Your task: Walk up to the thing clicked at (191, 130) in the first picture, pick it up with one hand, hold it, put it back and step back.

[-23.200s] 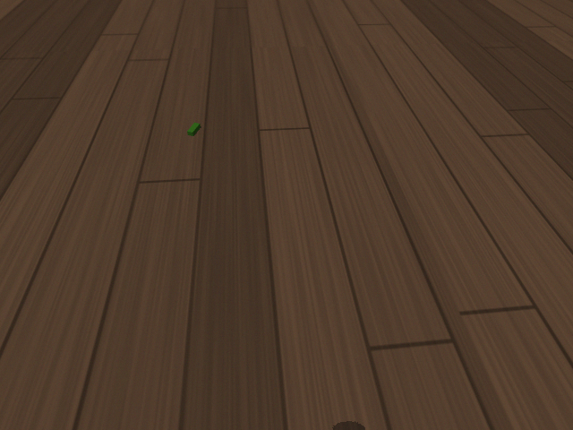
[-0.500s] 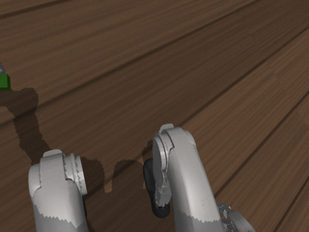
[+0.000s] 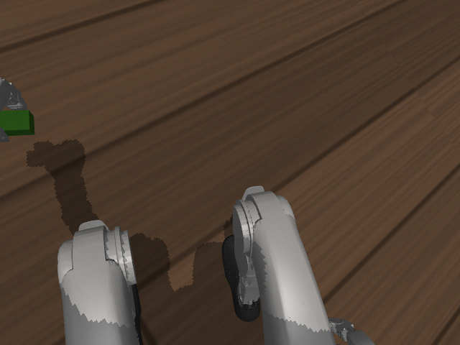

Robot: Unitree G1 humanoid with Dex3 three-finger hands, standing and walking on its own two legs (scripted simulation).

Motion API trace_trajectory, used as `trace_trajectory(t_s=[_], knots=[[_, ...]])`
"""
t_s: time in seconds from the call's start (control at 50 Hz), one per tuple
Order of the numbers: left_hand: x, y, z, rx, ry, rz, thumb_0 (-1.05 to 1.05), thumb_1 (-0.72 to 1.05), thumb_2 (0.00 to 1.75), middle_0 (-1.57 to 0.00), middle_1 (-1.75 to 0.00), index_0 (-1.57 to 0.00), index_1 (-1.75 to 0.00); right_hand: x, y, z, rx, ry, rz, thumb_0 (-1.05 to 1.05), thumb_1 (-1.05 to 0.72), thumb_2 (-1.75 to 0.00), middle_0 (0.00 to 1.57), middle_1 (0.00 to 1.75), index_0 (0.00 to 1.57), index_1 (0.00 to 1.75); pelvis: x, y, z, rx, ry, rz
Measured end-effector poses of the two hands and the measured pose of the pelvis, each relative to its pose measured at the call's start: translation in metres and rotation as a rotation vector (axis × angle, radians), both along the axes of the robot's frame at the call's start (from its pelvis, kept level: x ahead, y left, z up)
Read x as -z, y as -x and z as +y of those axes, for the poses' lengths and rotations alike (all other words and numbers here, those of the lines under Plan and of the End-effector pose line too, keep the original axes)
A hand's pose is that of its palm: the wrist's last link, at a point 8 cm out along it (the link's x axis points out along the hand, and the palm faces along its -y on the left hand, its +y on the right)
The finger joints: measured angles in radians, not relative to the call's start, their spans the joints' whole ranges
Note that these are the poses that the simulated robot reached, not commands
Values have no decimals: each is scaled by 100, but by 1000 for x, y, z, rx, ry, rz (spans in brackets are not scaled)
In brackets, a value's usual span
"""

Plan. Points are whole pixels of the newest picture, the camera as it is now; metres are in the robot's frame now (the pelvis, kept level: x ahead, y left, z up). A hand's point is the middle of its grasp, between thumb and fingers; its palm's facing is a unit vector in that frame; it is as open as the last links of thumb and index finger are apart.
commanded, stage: lift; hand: left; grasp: from above
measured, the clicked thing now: out of the picture +0.51 +0.31 -0.18
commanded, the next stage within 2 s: hold in 1.48 s
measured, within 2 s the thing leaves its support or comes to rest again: neither
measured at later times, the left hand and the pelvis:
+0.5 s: hand out of the picture +0.42 +0.31 +0.01, palm faces -0.45 -0.06 -0.89, open 6.5 cm; pelvis +0.00 +0.00 +0.10, yaw +4 degrees
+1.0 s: hand out of the picture +0.35 +0.26 +0.22, palm faces -0.44 -0.09 -0.89, open 6.5 cm; pelvis +0.02 -0.01 +0.28, yaw +6 degrees
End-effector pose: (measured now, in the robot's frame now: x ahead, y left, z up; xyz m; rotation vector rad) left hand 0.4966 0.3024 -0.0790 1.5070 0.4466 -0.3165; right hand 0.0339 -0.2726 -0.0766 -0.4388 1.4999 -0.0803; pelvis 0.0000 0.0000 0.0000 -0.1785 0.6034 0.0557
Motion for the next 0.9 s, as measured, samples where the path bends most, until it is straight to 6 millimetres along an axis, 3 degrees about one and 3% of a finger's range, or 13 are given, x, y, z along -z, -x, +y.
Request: trace_trajectory(t_s=[0.18,0.44,0.66,0.9], knots=[[-38,25,4,15,11,17,-1,54,0,-102,-10,-106,-6,-14,-17,0,25,-15,-41,0,-92,-90,21,30,21,30,-25,1,2,-10,-17,11],[-124,62,9,15,15,-10,-1,54,0,-100,-13,-104,-9,-60,-79,9,4,-51,-212,0,-92,-90,20,30,21,30,-85,-1,2,-24,-44,0],[-222,97,-11,14,43,-41,-1,54,0,-101,-11,-105,-7,-127,-112,17,27,-82,-329,0,-91,-90,21,30,21,30,-161,-6,-2,-29,-82,-69],[-328,130,-32,-11,43,-33,-1,53,0,-103,-10,-106,-6,-218,-122,19,71,-110,-429,1,-91,-90,21,30,21,30,-254,-18,-8,-29,-129,-198]])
